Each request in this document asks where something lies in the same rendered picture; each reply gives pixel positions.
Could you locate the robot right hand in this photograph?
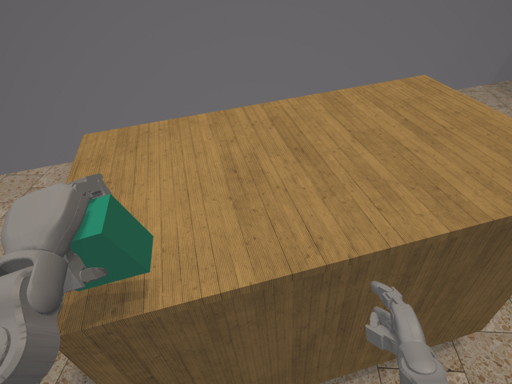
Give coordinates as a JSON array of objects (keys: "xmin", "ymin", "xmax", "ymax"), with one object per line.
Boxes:
[{"xmin": 366, "ymin": 281, "xmax": 426, "ymax": 355}]

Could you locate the sponge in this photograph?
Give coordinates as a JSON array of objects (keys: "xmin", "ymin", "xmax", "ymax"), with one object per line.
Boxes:
[{"xmin": 63, "ymin": 194, "xmax": 154, "ymax": 291}]

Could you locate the robot left hand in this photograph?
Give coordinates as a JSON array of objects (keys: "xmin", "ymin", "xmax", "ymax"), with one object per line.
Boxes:
[{"xmin": 1, "ymin": 174, "xmax": 112, "ymax": 293}]

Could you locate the robot right forearm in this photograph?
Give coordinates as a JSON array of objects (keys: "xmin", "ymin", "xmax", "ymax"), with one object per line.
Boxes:
[{"xmin": 397, "ymin": 341, "xmax": 449, "ymax": 384}]

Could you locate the robot left forearm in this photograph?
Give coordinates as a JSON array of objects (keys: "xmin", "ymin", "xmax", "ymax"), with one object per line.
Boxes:
[{"xmin": 0, "ymin": 250, "xmax": 68, "ymax": 384}]

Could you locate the table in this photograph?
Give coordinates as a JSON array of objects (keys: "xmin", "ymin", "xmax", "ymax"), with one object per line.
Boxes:
[{"xmin": 57, "ymin": 75, "xmax": 512, "ymax": 384}]

